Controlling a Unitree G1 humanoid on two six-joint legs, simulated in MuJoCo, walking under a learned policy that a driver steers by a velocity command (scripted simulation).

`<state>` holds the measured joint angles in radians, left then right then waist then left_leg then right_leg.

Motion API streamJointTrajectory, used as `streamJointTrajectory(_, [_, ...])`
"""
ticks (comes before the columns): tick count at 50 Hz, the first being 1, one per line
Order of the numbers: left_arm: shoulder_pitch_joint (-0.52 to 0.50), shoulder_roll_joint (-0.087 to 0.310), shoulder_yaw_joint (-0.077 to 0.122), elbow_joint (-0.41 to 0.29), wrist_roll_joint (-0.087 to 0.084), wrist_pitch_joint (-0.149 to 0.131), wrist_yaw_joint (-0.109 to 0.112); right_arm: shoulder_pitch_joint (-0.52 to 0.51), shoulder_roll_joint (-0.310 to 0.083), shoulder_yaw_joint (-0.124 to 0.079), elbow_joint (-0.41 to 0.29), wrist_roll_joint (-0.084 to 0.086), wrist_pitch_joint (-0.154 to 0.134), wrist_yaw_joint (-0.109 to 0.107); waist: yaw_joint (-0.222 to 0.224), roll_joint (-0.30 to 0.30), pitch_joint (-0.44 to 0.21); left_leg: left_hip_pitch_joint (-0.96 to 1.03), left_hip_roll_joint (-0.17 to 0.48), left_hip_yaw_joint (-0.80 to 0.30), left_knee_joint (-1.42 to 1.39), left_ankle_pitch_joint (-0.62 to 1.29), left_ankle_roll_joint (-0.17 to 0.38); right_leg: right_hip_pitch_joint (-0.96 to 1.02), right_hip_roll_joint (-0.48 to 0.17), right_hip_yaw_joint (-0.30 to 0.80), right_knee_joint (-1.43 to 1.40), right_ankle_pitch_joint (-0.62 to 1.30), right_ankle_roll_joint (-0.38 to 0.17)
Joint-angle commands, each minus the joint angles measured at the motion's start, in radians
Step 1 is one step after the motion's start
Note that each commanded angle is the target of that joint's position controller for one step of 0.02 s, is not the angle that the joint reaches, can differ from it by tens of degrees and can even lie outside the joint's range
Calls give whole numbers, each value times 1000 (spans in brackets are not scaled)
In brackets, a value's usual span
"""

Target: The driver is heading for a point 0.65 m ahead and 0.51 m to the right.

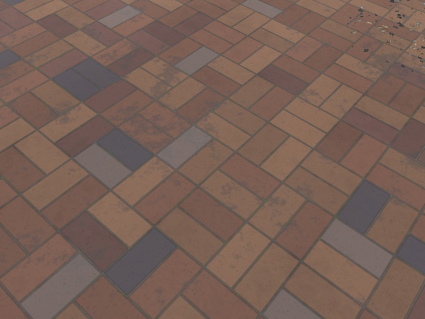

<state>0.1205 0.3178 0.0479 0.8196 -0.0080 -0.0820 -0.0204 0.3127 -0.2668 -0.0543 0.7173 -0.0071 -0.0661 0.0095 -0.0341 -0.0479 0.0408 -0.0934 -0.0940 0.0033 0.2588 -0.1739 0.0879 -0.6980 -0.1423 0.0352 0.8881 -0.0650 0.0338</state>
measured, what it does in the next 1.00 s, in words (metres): walks ahead, turning right: right foot, then left foot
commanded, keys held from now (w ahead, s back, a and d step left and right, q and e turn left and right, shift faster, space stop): w+e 1.00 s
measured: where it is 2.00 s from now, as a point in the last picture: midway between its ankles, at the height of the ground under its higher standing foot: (324, 203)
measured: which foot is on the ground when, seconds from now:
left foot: down 0.00-0.26, up 0.28-0.70, down 0.72-1.00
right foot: up 0.00-0.24, down 0.26-0.72, up 0.74-1.00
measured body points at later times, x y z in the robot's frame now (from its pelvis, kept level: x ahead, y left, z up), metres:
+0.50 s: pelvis +0.31 -0.08 +0.00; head +0.34 -0.09 +0.44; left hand +0.46 +0.18 -0.11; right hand +0.41 -0.38 -0.09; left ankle +0.43 +0.09 -0.68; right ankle +0.29 -0.15 -0.75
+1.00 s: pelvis +0.58 -0.11 +0.00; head +0.61 -0.11 +0.45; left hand +0.88 +0.02 -0.10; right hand +0.47 -0.37 -0.11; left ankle +0.61 +0.00 -0.75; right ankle +0.57 -0.29 -0.67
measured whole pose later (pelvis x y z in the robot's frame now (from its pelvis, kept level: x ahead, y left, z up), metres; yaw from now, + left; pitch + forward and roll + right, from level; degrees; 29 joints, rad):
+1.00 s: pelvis +0.58 -0.11 +0.00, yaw -34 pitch +1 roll +2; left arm 0.20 0.32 0.08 0.64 -0.02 -0.01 -0.01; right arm 0.33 -0.27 -0.06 0.79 -0.01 -0.09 0.00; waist -0.06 -0.05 0.02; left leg -0.11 -0.01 0.12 0.31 -0.23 0.02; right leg -0.68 -0.08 0.06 1.01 -0.20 0.02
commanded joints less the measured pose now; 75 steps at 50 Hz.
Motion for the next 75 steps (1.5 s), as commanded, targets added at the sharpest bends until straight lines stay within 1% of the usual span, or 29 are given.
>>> streamJointTrajectory(1, [-39,47,6,-54,-8,-8,-7,-31,-159,-39,-43,-5,-26,-11,-6,101,5,-71,237,-36,-137,228,115,75,19,-16,-159,217,-4])
streamJointTrajectory(8, [-150,38,-1,-130,-12,-16,-50,31,-177,-50,31,7,-4,-19,-47,86,48,205,339,28,-57,381,83,-25,82,-31,-333,117,-74])
streamJointTrajectory(12, [100,133,50,-103,-5,-4,-49,-17,-215,-56,13,6,32,-47,103,135,-140,212,301,109,365,978,10,334,215,-138,-347,-32,-159])
streamJointTrajectory(13, [254,199,75,-85,-5,3,-35,-5,-199,-44,-4,-2,29,-56,172,65,-245,-1,271,120,642,757,-28,635,119,31,-347,25,-220])
streamJointTrajectory(14, [308,287,98,-85,-12,3,-29,119,-68,-3,-41,-22,1,-34,90,-190,-373,-460,55,71,1035,-93,-109,1029,-139,577,-393,-127,-432])
streamJointTrajectory(15, [327,203,75,-90,-20,3,-26,45,-119,-4,-35,-1,-37,-16,150,-126,-454,-614,13,-113,1158,-385,-100,1134,-177,801,-543,-223,-452])
streamJointTrajectory(16, [289,164,63,-94,-13,4,-20,-45,-165,-15,-68,39,-63,0,162,-76,-310,-703,79,-141,1153,-319,-78,1049,-154,648,-567,-223,-394])
streamJointTrajectory(18, [174,123,51,-124,-9,6,-13,-126,-159,-14,-88,13,-80,-6,96,69,-127,-652,153,-108,969,-210,-73,748,-78,449,-591,-52,-341])
streamJointTrajectory(19, [141,103,42,-141,2,7,-8,-114,-165,-21,-89,0,-72,-10,60,47,-102,-579,175,-108,917,-185,-82,645,-51,396,-614,40,-338])
streamJointTrajectory(23, [117,131,52,-161,-1,10,11,-88,-117,-9,-94,-10,-34,-17,18,6,-65,-496,181,-61,716,-126,-145,448,2,278,-661,183,-342])
streamJointTrajectory(27, [160,151,62,-149,-15,26,30,-234,-81,8,-122,-6,-39,-13,80,-26,-54,-398,124,-42,407,186,-172,375,76,203,-642,72,-269])
streamJointTrajectory(31, [222,142,62,-132,-22,43,35,-299,-118,-7,-139,16,-54,1,102,-48,-64,-350,92,-79,262,213,-158,465,41,309,-564,-55,-235])
streamJointTrajectory(35, [197,92,50,-150,-10,45,33,-131,-178,-45,-104,10,-72,-3,-5,-70,-122,-101,126,-88,188,111,-71,476,69,351,-358,-58,-165])
streamJointTrajectory(36, [208,26,26,-167,3,40,28,3,-230,-60,-95,-7,-74,-12,-59,41,-245,124,292,-247,189,23,-8,379,133,265,-92,-174,-128])
streamJointTrajectory(37, [336,-26,7,-206,-23,29,27,82,-316,-81,-58,-19,-58,-7,0,387,-349,398,505,-720,84,-221,155,44,257,127,229,-532,-70])
streamJointTrajectory(38, [327,79,25,-180,-33,29,30,70,-230,-66,-67,3,-53,-1,-24,302,-288,371,518,-815,36,-445,151,-85,174,145,370,-506,-56])
streamJointTrajectory(39, [226,133,41,-188,-26,34,30,35,-173,-50,-74,7,-48,-6,-53,203,-171,270,472,-653,30,-412,109,-116,142,131,411,-411,-49])
streamJointTrajectory(40, [173,127,43,-199,-16,40,32,-8,-153,-41,-77,-2,-43,-7,-42,135,-111,168,427,-514,26,-263,83,-90,111,103,400,-340,-42])
streamJointTrajectory(43, [147,84,46,-220,-20,48,18,-56,-108,-27,-55,-8,-43,-11,0,178,-40,9,345,-280,-35,-23,69,-9,52,85,305,-247,-34])
streamJointTrajectory(57, [-127,14,22,-313,-18,46,-42,5,-218,-61,65,25,-12,-20,-48,114,39,140,370,124,-46,385,40,40,79,-72,-233,13,-75])
streamJointTrajectory(59, [-84,49,41,-315,-11,52,-44,-2,-250,-71,66,35,0,-26,-2,147,-7,181,372,163,78,724,21,146,139,-126,-252,-90,-119])
streamJointTrajectory(61, [160,126,87,-258,-13,60,-32,-21,-255,-71,61,43,12,-34,143,135,-141,100,335,210,408,872,-18,489,217,-151,-331,-55,-186])
streamJointTrajectory(62, [322,197,118,-220,-17,72,-11,-5,-209,-53,44,19,6,-37,208,40,-230,-150,297,206,707,548,-59,802,122,25,-341,-41,-240])
streamJointTrajectory(63, [267,307,125,-234,-22,61,-5,87,-65,-5,-19,-18,-19,-22,64,-224,-313,-588,85,110,1054,-405,-115,1089,-139,615,-437,-201,-426])
streamJointTrajectory(64, [309,224,102,-258,-17,46,-10,-17,-154,-16,-30,16,-55,-6,155,-112,-427,-689,85,-103,1151,-418,-103,1124,-188,800,-570,-341,-451])
streamJointTrajectory(65, [277,173,85,-240,-10,32,-13,-108,-191,-26,-60,49,-72,1,158,-69,-272,-758,128,-100,1122,-313,-86,1021,-158,653,-592,-276,-400])
streamJointTrajectory(67, [156,124,67,-249,-8,24,-10,-119,-178,-24,-47,10,-81,-11,70,32,-129,-652,195,-92,948,-180,-88,735,-73,444,-600,-58,-341])
streamJointTrajectory(71, [87,106,55,-246,11,17,9,-70,-151,-24,-23,-10,-35,-13,-1,18,-84,-497,206,-54,808,-121,-146,496,-29,250,-621,445,-335])
streamJointTrajectory(75, [120,118,56,-198,2,34,35,-175,-84,3,-38,-12,-29,-7,40,-16,-87,-399,150,-10,508,162,-160,421,70,84,-587,519,-253])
